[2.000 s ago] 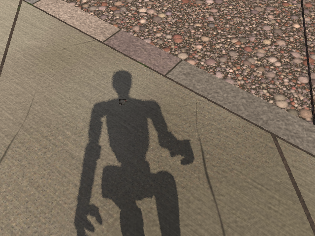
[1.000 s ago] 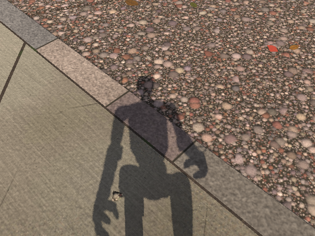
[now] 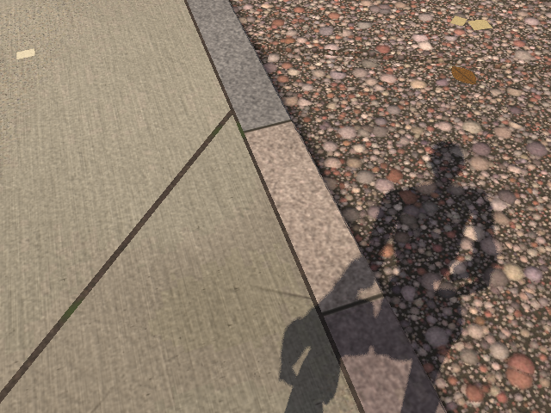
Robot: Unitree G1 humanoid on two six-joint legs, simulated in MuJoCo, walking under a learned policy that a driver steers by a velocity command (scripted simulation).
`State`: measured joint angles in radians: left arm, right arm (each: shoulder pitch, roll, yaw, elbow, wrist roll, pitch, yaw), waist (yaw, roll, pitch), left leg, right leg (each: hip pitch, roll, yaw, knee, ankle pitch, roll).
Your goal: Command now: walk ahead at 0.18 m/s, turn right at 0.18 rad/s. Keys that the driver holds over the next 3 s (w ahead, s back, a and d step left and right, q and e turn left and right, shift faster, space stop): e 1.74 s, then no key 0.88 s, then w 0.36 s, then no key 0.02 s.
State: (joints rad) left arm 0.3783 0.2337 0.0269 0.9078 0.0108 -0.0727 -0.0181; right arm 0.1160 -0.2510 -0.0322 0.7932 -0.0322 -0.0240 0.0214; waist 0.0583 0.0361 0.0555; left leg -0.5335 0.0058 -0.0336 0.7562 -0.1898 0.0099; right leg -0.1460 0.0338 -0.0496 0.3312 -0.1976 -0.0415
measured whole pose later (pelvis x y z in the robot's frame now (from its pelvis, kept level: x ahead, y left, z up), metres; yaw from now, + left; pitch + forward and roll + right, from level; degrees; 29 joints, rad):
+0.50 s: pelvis +0.02 +0.01 -0.02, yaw -17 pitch +0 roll +1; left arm 0.21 0.27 0.06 0.75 0.01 0.08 -0.04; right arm 0.19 -0.26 -0.04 0.79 -0.03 0.01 -0.03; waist -0.01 0.01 0.04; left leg -0.33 0.08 0.21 0.52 -0.18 0.03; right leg -0.29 -0.01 -0.06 0.69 -0.40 -0.03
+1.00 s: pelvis +0.01 +0.02 -0.01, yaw -35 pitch +1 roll +1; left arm 0.25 0.31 0.07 0.68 0.02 0.06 -0.01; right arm 0.15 -0.27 -0.04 0.71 0.00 0.03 -0.03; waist 0.04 -0.03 0.04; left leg -0.31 -0.06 -0.05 0.61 -0.37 0.00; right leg -0.30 0.14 0.22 0.49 -0.19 -0.05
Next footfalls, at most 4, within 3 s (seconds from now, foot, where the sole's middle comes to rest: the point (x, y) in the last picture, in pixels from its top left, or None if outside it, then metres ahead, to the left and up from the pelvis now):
0.10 left None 0.16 0.10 -0.78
0.52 right None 0.02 -0.09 -0.78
1.02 left None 0.11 0.08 -0.78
1.48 right None -0.07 -0.05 -0.78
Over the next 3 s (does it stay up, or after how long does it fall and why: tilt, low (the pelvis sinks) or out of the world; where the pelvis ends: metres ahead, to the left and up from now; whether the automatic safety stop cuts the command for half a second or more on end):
stays up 0.04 -0.02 -0.01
